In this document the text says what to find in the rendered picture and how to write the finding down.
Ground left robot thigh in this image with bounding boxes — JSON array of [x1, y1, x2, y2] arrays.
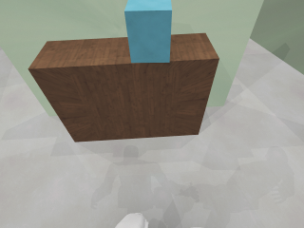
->
[[115, 213, 149, 228]]

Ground carton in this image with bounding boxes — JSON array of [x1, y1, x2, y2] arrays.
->
[[124, 0, 172, 63]]

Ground pedestal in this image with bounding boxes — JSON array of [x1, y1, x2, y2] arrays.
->
[[28, 32, 219, 143]]

